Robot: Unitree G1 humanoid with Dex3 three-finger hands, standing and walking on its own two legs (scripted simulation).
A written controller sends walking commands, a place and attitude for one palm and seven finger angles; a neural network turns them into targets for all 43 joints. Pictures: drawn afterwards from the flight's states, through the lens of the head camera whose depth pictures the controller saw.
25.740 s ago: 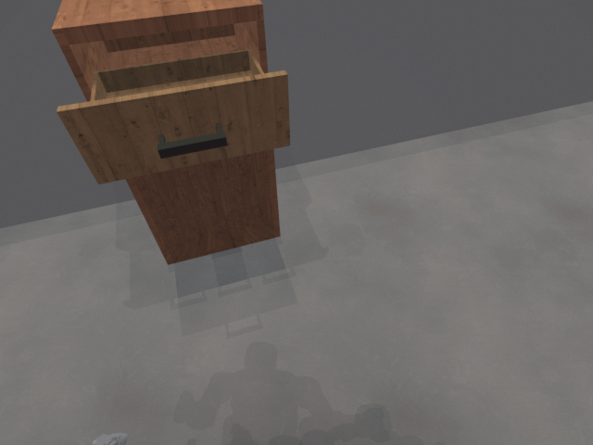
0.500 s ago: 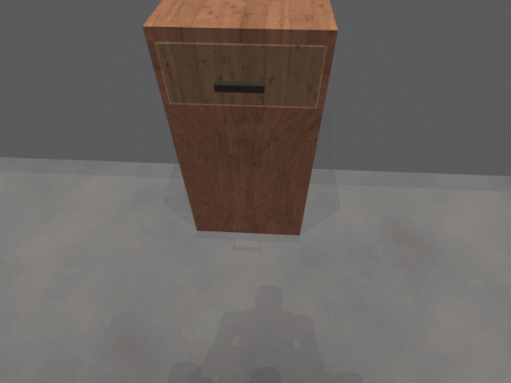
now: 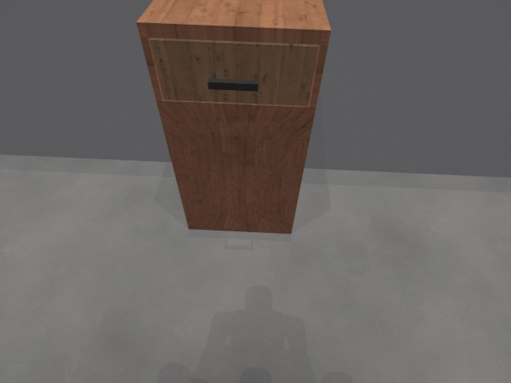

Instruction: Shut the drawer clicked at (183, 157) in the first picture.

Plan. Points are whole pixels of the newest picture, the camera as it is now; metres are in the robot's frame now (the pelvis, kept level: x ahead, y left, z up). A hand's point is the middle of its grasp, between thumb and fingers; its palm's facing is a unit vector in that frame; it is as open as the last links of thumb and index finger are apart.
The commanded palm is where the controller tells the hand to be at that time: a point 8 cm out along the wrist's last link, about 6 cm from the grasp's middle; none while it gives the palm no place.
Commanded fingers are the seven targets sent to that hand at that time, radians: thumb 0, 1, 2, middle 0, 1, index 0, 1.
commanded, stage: look to check the result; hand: left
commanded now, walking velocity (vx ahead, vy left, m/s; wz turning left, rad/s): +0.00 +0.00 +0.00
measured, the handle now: (234, 80) +0.85 +0.10 +0.03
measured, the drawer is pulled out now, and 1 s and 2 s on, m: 0.00 0.00 0.00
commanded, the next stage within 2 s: stand and wait in 0.48 s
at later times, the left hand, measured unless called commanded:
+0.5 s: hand out of the picture +0.00 +0.16 -0.18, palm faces +0.06 -0.99 -0.16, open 7.4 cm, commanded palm none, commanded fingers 0.00 0.90 0.90 -0.20 -0.30 -0.20 -0.30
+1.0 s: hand out of the picture +0.02 +0.16 -0.17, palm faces +0.05 -0.98 -0.18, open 7.4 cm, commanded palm none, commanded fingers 0.00 0.90 0.90 -0.20 -0.30 -0.20 -0.30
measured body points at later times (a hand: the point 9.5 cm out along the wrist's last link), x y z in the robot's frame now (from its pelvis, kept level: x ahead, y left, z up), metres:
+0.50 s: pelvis +0.01 +0.00 +0.00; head +0.02 +0.00 +0.45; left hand +0.00 +0.21 -0.16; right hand -0.01 -0.21 -0.16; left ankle +0.04 +0.13 -0.74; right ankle +0.02 -0.11 -0.74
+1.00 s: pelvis +0.02 +0.00 +0.00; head +0.03 -0.01 +0.45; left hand +0.02 +0.21 -0.16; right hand +0.00 -0.22 -0.16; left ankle +0.04 +0.13 -0.74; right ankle +0.02 -0.11 -0.74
